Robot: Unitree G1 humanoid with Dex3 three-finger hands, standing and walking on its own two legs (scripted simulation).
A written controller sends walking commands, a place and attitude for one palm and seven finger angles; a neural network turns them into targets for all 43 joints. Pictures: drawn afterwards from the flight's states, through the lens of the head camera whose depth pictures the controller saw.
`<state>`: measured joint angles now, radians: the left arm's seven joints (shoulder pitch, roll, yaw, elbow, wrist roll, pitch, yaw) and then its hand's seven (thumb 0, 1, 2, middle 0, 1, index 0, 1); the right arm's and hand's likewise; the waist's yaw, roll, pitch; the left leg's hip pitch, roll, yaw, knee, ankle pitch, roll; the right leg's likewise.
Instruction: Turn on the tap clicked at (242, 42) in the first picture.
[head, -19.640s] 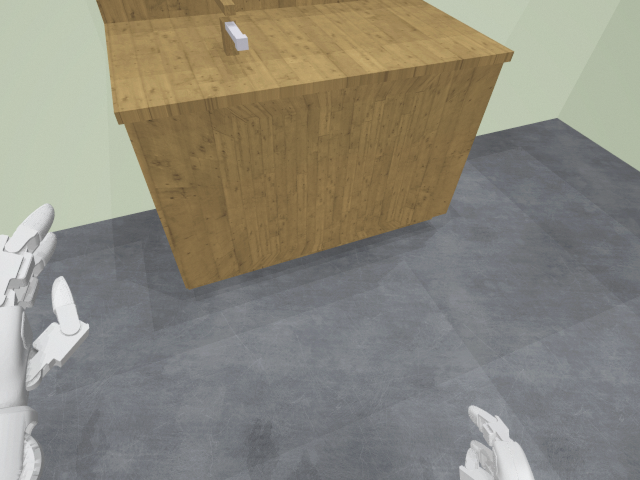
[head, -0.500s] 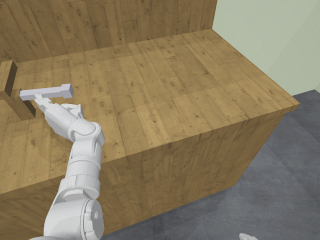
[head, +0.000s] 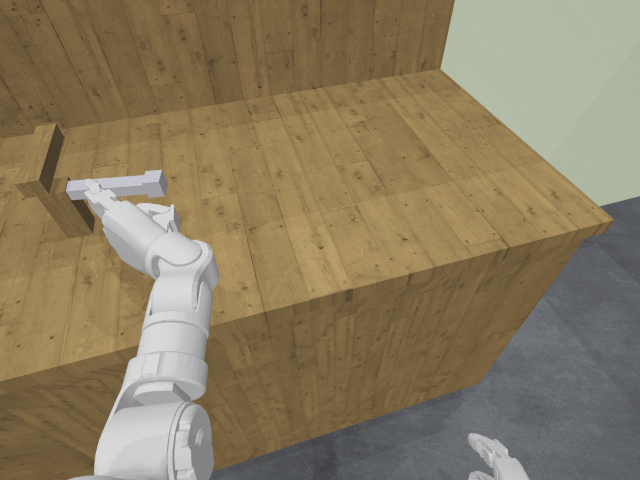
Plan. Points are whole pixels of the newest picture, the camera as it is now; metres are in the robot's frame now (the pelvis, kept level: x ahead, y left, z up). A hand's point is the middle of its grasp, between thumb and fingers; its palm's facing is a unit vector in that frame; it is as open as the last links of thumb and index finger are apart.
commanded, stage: lift the hand up off the lever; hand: left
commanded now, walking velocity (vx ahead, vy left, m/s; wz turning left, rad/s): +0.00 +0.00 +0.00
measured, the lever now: (155, 183) +0.49 +0.27 +0.11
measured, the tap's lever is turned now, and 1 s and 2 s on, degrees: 79 79 79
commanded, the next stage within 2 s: draw the hand back beside the body in 1.34 s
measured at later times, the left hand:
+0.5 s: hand (157, 207) +0.40 +0.22 +0.15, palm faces +0.83 -0.55 -0.07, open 7.8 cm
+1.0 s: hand (156, 193) +0.41 +0.22 +0.17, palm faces +0.81 -0.58 -0.05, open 7.8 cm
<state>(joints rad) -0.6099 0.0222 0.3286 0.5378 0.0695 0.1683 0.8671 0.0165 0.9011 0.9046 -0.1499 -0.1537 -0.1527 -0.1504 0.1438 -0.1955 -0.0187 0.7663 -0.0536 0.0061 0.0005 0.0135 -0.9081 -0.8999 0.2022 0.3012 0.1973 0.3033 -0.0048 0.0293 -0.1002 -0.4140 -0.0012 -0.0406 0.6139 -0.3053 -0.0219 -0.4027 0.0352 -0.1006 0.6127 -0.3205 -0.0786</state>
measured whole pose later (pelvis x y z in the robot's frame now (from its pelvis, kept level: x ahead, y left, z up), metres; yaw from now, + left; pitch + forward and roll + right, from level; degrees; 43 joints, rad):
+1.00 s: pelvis +0.00 +0.00 +0.01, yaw -1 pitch +3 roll +1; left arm -0.60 0.03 0.30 0.39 0.02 0.31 0.83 0.02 0.90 0.90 -0.15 -0.15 -0.15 -0.15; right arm 0.12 -0.20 -0.01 0.79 -0.03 -0.01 -0.02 0.02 -0.91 -0.90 0.20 0.30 0.20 0.30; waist 0.02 0.03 -0.08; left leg -0.30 0.00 -0.03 0.51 -0.27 -0.01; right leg -0.29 0.03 -0.09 0.52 -0.28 -0.07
